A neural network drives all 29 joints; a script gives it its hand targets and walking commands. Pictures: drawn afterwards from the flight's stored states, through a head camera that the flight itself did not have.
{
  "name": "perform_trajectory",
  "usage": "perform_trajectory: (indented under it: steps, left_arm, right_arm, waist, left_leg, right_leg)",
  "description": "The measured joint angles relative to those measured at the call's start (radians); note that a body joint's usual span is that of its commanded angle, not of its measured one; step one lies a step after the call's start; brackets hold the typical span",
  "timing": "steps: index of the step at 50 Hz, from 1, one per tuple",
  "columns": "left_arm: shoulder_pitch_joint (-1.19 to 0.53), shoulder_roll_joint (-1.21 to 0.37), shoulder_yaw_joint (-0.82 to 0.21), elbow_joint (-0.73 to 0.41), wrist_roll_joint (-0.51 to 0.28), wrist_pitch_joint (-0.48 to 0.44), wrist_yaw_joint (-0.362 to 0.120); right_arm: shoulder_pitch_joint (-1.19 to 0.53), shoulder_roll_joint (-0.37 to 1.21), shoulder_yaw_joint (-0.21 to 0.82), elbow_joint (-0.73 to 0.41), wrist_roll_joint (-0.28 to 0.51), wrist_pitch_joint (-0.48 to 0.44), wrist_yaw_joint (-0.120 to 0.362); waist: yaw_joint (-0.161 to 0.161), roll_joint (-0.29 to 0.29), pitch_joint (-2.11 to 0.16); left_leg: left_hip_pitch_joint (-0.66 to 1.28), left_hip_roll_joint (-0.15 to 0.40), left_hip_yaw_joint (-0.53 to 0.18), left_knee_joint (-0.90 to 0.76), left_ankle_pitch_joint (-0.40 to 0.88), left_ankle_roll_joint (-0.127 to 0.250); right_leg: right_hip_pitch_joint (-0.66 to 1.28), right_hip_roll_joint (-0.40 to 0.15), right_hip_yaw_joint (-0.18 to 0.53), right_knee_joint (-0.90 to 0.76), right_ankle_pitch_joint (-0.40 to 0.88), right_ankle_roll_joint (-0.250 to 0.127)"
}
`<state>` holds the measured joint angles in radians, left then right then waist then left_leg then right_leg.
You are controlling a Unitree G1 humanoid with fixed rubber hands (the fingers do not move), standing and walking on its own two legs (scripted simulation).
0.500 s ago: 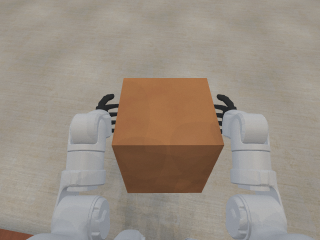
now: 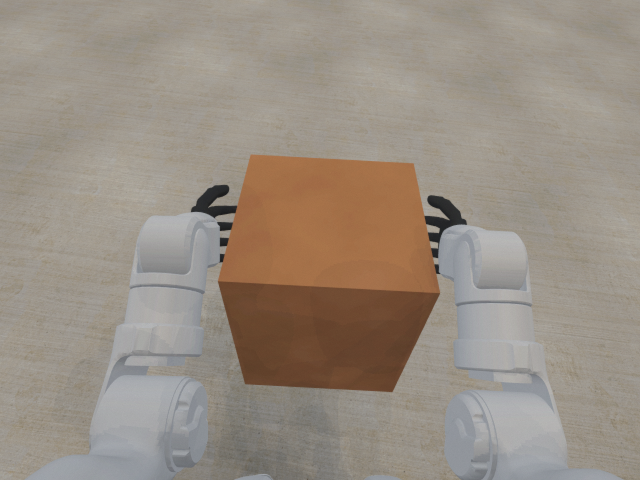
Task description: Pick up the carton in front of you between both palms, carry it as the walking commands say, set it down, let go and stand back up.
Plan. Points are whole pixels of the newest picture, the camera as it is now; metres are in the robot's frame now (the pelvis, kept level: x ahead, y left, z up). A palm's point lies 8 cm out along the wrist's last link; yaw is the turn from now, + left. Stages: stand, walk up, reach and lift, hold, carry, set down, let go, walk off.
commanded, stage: carry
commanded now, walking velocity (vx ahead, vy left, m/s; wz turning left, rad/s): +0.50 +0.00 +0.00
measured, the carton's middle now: (325, 279) +0.36 +0.00 +0.04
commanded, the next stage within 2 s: none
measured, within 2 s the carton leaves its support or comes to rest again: neither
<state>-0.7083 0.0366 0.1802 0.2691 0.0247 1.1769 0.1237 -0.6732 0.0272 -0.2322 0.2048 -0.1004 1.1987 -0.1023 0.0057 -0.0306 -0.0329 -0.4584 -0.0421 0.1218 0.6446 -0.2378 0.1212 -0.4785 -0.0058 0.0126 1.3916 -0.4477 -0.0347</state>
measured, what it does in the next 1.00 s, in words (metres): walks ahead: right foot, then left foot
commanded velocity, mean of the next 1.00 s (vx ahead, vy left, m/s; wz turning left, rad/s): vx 0.50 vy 0.00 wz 0.00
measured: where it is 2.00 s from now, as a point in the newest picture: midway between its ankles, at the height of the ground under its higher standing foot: (303, 243)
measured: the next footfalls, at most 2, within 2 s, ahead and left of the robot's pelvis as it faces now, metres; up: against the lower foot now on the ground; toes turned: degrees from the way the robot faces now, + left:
right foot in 0.36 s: +0.43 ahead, -0.08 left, +0.00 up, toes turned -4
left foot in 0.88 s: +0.76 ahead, +0.13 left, +0.00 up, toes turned +10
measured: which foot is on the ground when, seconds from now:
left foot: down 0.00-0.36, up 0.38-0.86, down 0.88-1.00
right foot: up 0.00-0.34, down 0.36-0.88, up 0.90-1.00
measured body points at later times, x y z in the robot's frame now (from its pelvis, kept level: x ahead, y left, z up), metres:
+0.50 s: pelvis +0.32 -0.03 +0.02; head +0.38 -0.03 +0.47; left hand +0.68 +0.15 +0.11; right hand +0.71 -0.15 +0.11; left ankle +0.21 +0.09 -0.62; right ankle +0.39 -0.08 -0.72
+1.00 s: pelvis +0.64 +0.05 +0.01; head +0.62 +0.06 +0.46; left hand +0.92 +0.19 +0.07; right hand +0.91 -0.11 +0.07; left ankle +0.72 +0.12 -0.72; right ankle +0.48 -0.06 -0.63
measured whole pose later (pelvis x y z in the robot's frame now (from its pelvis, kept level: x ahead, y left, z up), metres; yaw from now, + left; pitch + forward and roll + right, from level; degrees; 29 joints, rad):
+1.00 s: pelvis +0.64 +0.05 +0.01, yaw -2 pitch +2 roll +0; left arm -0.14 -0.13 0.13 -0.24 0.13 1.20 0.06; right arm -0.16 0.13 -0.09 -0.20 -0.12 1.20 -0.09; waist -0.02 -0.02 -0.10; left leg -0.39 0.02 0.23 0.50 -0.15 0.09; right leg -0.29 -0.04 -0.04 1.12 -0.41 -0.02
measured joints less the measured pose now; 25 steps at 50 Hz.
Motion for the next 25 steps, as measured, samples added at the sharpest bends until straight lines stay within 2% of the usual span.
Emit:
perform_trajectory:
  steps: [5,9,13,16,17,18,20,22,25]
  left_arm:
    - [0.046,-0.034,0.004,-0.084,0.022,0.013,0.011]
    - [0.089,-0.063,0.029,-0.158,0.037,-0.016,0.011]
    - [0.131,-0.085,0.043,-0.227,0.047,-0.045,0.014]
    - [0.145,-0.09,0.042,-0.265,0.047,-0.057,0.013]
    - [0.141,-0.091,0.038,-0.269,0.048,-0.059,0.012]
    - [0.135,-0.095,0.034,-0.269,0.052,-0.064,0.013]
    - [0.107,-0.094,0.029,-0.255,0.06,-0.075,0.012]
    - [0.102,-0.088,0.026,-0.247,0.058,-0.065,0.013]
    - [0.13,-0.086,0.037,-0.275,0.046,-0.033,0.013]
  right_arm:
    - [0.06,-0.006,0.015,-0.063,0.049,-0.012,-0.02]
    - [0.092,0.008,0.02,-0.106,0.06,-0.056,-0.026]
    - [0.109,0.019,0.03,-0.142,0.064,-0.089,-0.031]
    - [0.105,0.014,0.038,-0.165,0.069,-0.097,-0.031]
    - [0.104,0.008,0.04,-0.174,0.073,-0.095,-0.031]
    - [0.097,-0.006,0.043,-0.179,0.079,-0.093,-0.03]
    - [0.064,-0.031,0.042,-0.166,0.093,-0.092,-0.03]
    - [0.053,-0.034,0.043,-0.157,0.091,-0.079,-0.03]
    - [0.058,-0.006,0.039,-0.17,0.068,-0.045,-0.029]
  waist:
    - [-0.038,0.004,0.067]
    - [-0.061,0.014,0.091]
    - [-0.076,0.024,0.088]
    - [-0.076,0.03,0.075]
    - [-0.074,0.028,0.069]
    - [-0.065,0.037,0.064]
    - [-0.041,0.063,0.074]
    - [-0.017,0.046,0.077]
    - [0.007,0.016,0.07]
  left_leg:
    - [0.07,-0.015,-0.001,-0.021,-0.076,0.003]
    - [0.153,-0.021,-0.014,-0.065,-0.129,-0.005]
    - [0.266,-0.023,-0.033,-0.128,-0.185,-0.02]
    - [0.351,-0.018,-0.036,-0.127,-0.242,-0.038]
    - [0.363,-0.016,-0.03,-0.077,-0.261,-0.047]
    - [0.354,-0.004,-0.022,0.008,-0.275,-0.058]
    - [0.251,0.008,-0.065,0.298,-0.269,-0.093]
    - [0.14,0.003,-0.09,0.504,-0.242,-0.101]
    - [0.018,0.031,-0.088,0.502,-0.163,-0.114]
  right_leg:
    - [-0.243,-0.056,-0.009,-0.138,0.077,0.016]
    - [-0.341,-0.064,-0.03,-0.271,0.163,0.014]
    - [-0.301,-0.038,-0.07,-0.559,0.317,-0.007]
    - [-0.173,0.003,-0.127,-0.82,0.44,-0.034]
    - [-0.108,0.012,-0.15,-0.897,0.478,-0.042]
    - [-0.064,0.021,-0.161,-0.917,0.465,-0.052]
    - [-0.056,0.037,-0.175,-0.851,0.367,-0.076]
    - [-0.015,0.035,-0.169,-0.862,0.321,-0.083]
    - [0.079,0.023,-0.157,-0.956,0.318,-0.074]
